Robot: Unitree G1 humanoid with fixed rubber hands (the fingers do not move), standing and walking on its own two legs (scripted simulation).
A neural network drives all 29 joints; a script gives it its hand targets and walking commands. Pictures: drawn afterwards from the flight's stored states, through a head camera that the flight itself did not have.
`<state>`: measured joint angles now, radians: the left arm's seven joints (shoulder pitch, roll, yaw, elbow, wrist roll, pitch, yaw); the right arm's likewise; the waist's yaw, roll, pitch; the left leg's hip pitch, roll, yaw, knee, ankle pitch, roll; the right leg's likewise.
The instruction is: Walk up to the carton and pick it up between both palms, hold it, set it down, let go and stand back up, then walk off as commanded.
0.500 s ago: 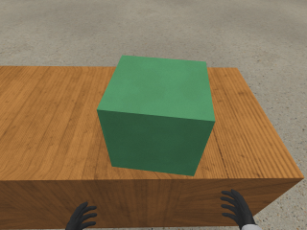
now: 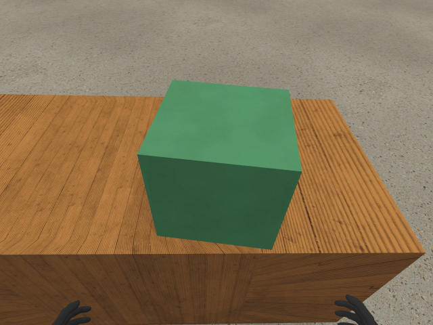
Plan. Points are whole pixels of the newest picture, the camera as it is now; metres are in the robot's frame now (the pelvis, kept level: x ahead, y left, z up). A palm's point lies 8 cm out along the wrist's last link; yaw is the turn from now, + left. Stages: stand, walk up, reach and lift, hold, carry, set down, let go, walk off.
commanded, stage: stand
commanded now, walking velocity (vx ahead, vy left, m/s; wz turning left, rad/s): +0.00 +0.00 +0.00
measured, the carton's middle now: (221, 164) +0.50 +0.00 +0.00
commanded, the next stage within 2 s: none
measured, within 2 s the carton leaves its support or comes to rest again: neither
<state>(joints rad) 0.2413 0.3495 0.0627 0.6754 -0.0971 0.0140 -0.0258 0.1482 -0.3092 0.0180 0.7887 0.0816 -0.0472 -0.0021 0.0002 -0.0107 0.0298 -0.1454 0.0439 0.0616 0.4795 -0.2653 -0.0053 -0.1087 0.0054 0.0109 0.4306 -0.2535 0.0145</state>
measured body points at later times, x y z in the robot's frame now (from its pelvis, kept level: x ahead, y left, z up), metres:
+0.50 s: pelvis -0.01 +0.00 +0.00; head -0.03 +0.01 +0.45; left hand +0.11 +0.29 -0.11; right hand +0.14 -0.27 -0.09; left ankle +0.00 +0.12 -0.74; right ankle -0.01 -0.13 -0.74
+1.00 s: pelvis -0.02 +0.00 +0.00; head -0.04 +0.01 +0.45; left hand +0.09 +0.30 -0.11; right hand +0.13 -0.27 -0.09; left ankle +0.00 +0.12 -0.74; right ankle -0.01 -0.13 -0.74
